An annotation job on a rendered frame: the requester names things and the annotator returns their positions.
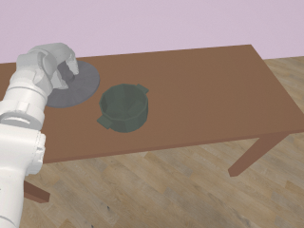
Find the left robot hand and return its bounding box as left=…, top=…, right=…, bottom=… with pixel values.
left=28, top=42, right=79, bottom=89

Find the knob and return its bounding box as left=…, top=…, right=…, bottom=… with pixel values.
left=59, top=69, right=75, bottom=85

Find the lid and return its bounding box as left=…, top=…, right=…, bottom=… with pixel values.
left=46, top=60, right=101, bottom=108

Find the pot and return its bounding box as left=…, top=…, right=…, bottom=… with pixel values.
left=96, top=84, right=149, bottom=133

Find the table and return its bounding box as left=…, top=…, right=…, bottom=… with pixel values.
left=0, top=44, right=304, bottom=203

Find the left robot upper arm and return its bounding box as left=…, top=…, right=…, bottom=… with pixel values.
left=0, top=123, right=46, bottom=228

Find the left robot forearm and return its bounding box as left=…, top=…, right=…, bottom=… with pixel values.
left=0, top=48, right=58, bottom=131

